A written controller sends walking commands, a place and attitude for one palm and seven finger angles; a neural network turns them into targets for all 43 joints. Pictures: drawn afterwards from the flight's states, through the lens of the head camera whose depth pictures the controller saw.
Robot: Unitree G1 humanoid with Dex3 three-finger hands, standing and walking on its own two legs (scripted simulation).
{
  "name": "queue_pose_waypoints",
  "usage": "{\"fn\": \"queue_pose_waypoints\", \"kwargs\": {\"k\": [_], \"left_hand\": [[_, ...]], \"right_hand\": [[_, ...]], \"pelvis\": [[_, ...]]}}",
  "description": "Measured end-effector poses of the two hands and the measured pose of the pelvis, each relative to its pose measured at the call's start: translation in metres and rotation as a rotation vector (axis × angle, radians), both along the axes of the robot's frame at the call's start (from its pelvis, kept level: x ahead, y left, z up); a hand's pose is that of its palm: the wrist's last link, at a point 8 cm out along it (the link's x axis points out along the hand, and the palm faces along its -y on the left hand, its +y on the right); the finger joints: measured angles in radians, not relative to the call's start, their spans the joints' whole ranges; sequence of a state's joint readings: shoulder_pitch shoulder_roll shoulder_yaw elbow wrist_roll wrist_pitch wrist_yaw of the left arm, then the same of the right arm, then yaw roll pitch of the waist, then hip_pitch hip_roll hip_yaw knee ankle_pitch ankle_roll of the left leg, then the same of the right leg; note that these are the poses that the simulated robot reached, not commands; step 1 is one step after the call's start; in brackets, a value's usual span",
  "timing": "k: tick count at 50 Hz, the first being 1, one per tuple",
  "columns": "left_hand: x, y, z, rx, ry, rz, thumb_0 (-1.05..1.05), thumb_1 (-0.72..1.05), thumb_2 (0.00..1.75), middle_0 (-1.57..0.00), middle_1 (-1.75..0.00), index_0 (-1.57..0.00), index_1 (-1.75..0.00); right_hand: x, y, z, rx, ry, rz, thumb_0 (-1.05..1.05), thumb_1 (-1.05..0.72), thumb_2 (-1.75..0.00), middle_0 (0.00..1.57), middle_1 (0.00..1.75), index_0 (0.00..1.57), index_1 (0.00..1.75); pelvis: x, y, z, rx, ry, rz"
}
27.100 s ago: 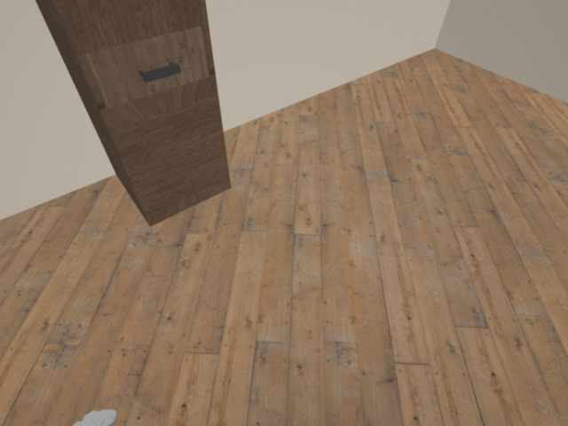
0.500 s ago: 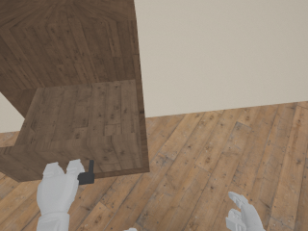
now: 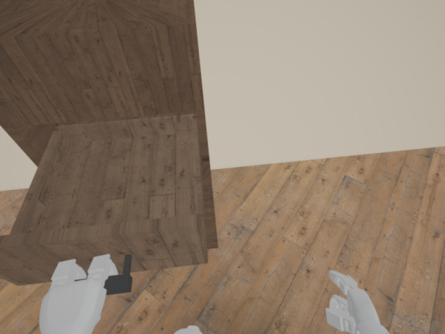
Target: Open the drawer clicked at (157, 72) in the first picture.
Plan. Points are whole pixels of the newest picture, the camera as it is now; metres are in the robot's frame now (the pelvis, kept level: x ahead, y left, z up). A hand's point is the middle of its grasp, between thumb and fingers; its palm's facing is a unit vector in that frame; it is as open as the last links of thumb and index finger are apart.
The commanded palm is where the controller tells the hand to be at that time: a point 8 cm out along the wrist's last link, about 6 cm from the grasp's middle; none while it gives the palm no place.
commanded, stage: pull the drawer open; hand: left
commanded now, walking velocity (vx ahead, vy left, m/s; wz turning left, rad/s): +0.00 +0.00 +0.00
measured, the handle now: (95, 275) +0.22 +0.25 -0.01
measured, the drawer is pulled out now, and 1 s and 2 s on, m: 0.28 0.30 0.30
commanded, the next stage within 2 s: open the thumb to release the handle in 0.66 s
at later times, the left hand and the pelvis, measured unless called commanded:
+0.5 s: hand (87, 328) +0.14 +0.24 -0.03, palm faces -0.08 -0.09 -0.99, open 6.0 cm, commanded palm +0.09 +0.24 +0.03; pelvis +0.00 -0.01 -0.01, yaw +0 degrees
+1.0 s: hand (88, 326) +0.14 +0.24 -0.02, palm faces -0.02 -0.08 -1.00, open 7.0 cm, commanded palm +0.12 +0.24 +0.03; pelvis +0.00 +0.00 -0.01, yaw +1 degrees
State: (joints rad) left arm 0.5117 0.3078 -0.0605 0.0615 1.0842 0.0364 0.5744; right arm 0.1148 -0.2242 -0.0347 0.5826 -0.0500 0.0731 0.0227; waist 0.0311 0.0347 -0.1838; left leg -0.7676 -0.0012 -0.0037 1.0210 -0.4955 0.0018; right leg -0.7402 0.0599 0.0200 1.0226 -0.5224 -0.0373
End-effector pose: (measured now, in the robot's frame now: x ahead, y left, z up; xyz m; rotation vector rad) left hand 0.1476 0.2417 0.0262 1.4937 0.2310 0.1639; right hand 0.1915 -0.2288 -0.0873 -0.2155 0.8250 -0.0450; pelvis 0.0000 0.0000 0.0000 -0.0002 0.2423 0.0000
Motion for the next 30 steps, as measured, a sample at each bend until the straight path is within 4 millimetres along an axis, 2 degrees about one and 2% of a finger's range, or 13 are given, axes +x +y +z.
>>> {"fn": "queue_pose_waypoints", "kwargs": {"k": [15,30], "left_hand": [[-0.021,-0.004,0.003,-0.014,0.030,0.004,0.04,0.69,0.73,-0.29,-1.32,-0.42,-1.34],[-0.025,-0.003,0.004,-0.024,0.041,-0.022,0.03,0.69,0.74,-0.27,-1.34,-0.38,-1.27]], "right_hand": [[0.006,0.003,0.003,0.022,-0.039,0.024,0.01,-0.90,-0.90,0.20,0.30,0.20,0.30],[0.006,-0.002,-0.003,0.016,-0.030,0.018,0.01,-0.90,-0.90,0.20,0.30,0.20,0.30]], "pelvis": [[-0.002,-0.006,-0.002,0.005,-0.002,-0.002],[0.002,-0.005,-0.008,0.004,0.021,-0.010]]}}
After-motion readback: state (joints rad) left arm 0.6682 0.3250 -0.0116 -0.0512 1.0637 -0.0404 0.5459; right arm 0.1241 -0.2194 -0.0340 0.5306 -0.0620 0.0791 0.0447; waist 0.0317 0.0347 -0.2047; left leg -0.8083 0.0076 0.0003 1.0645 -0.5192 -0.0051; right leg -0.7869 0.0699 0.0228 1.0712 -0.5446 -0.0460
